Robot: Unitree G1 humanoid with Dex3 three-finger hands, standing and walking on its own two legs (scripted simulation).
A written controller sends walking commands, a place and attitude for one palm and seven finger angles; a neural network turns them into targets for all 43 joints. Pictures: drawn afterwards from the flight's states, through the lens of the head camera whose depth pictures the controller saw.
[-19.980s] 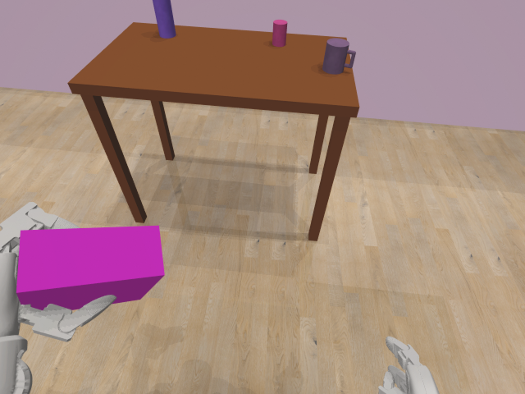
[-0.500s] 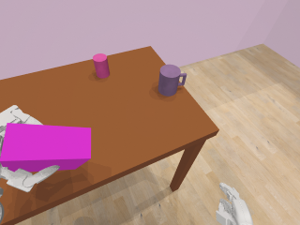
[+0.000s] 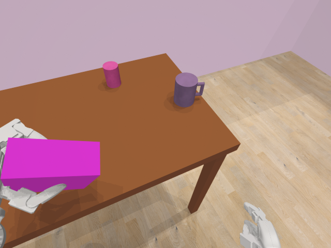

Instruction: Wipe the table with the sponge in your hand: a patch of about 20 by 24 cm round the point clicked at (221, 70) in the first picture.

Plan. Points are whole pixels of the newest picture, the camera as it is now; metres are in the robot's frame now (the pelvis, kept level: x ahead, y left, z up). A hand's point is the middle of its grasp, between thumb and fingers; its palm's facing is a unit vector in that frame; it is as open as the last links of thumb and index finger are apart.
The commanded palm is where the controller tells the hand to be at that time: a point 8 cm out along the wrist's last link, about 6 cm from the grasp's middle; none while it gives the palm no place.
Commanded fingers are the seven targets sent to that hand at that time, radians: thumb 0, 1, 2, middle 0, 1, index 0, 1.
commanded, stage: shuffle to correct the standing spot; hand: left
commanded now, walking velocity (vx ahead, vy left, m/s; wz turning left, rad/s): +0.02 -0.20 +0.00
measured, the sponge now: (67, 167) +0.23 +0.20 +0.14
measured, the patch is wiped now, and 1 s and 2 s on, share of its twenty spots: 0.00 0.00 0.00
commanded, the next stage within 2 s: none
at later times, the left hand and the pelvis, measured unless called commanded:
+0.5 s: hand (35, 167) +0.22 +0.24 +0.16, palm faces +0.30 -0.85 -0.43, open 10.1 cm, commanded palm +0.16 +0.28 +0.18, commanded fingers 0.00 0.10 1.30 -1.20 -1.60 -1.20 -1.60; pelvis +0.00 +0.00 +0.00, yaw +0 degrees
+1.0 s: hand (35, 168) +0.22 +0.24 +0.16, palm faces +0.31 -0.85 -0.42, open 10.1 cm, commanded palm +0.16 +0.28 +0.18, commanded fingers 0.00 0.10 1.30 -1.20 -1.60 -1.20 -1.60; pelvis +0.00 +0.00 +0.00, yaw +0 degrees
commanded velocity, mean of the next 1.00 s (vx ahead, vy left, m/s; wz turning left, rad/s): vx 0.01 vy -0.20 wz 0.00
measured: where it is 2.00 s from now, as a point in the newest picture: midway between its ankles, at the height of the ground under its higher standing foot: outside the picture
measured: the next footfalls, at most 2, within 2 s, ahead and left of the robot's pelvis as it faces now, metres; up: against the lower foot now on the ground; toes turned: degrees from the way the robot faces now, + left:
none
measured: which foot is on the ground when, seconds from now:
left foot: down 0.00-1.00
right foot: down 0.00-1.00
